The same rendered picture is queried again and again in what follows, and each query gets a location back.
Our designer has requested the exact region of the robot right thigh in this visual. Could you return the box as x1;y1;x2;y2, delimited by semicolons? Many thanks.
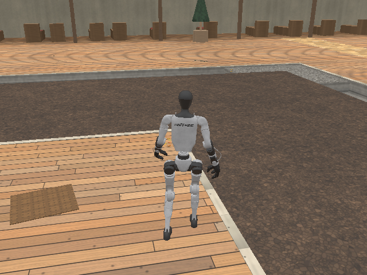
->
190;159;202;195

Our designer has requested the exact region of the right robot forearm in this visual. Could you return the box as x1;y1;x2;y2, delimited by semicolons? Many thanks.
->
206;140;218;166

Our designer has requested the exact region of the left robot upper arm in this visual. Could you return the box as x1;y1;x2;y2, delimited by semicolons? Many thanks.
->
157;115;173;145

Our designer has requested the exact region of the robot right foot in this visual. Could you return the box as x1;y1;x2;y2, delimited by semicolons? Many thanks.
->
190;214;198;228

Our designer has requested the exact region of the robot right hand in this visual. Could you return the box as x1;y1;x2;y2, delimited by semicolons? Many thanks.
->
207;164;220;179

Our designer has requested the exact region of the right robot upper arm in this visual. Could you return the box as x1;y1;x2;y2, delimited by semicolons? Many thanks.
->
197;116;212;148

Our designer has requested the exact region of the robot left hand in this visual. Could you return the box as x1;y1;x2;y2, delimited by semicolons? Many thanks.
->
154;150;167;160

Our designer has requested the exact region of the left robot forearm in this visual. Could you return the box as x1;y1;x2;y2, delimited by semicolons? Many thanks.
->
155;136;163;153

